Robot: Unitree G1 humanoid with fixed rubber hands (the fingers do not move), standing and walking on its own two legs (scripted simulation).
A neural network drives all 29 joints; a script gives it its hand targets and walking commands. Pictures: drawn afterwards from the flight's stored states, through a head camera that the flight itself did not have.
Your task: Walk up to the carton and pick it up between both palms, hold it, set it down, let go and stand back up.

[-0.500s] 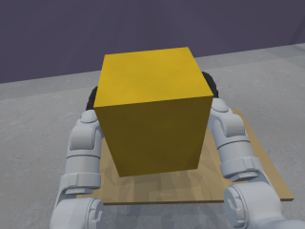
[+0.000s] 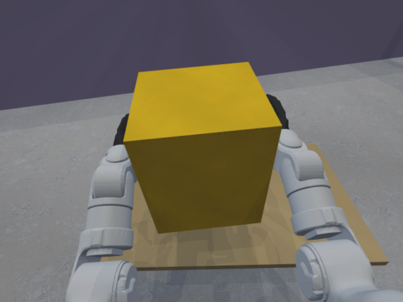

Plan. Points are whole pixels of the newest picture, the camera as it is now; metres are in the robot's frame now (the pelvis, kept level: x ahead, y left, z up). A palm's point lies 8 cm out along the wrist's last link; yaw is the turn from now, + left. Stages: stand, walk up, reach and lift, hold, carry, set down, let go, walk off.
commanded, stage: hold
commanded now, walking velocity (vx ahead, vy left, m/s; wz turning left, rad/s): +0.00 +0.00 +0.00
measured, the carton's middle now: (201, 150) +0.36 +0.01 +0.18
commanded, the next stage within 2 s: none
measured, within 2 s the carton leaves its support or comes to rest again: neither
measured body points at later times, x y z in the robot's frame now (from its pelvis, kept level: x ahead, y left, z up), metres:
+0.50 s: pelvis +0.00 +0.00 +0.00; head -0.06 +0.00 +0.45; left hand +0.37 +0.16 +0.18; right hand +0.39 -0.14 +0.20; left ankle +0.02 +0.11 -0.74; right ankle +0.07 -0.14 -0.74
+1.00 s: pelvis +0.00 +0.00 +0.00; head -0.05 +0.00 +0.45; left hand +0.38 +0.16 +0.18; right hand +0.39 -0.14 +0.20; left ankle +0.02 +0.11 -0.74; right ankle +0.07 -0.14 -0.74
